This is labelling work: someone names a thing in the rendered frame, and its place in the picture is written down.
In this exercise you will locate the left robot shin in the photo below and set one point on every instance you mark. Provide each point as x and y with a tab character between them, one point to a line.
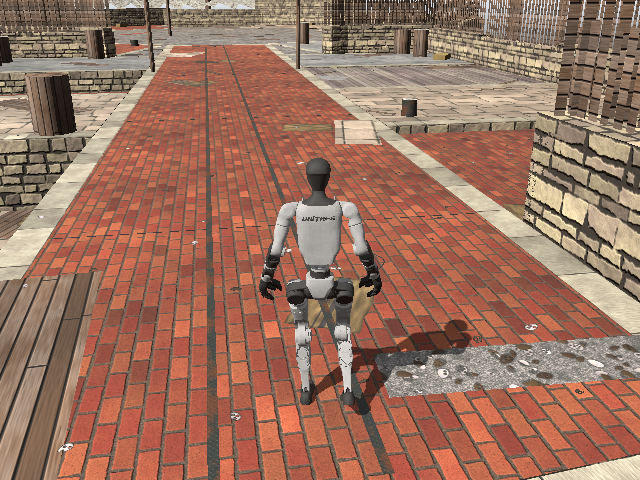
303	357

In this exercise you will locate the right robot hand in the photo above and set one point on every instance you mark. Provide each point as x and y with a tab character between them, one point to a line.
369	282

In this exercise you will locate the robot left forearm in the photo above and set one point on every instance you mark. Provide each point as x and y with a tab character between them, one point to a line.
270	266

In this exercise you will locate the robot right forearm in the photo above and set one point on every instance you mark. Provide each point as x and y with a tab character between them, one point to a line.
369	263

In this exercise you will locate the robot shin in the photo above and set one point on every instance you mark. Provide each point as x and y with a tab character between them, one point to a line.
345	356
303	357

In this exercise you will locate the left robot hand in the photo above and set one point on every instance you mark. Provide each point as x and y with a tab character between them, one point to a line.
270	285

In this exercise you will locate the left robot upper arm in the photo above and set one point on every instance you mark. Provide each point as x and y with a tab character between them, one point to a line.
287	211

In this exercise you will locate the right robot shin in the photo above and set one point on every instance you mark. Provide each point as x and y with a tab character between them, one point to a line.
345	356

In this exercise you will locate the right robot upper arm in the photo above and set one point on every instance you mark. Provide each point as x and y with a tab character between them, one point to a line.
350	210

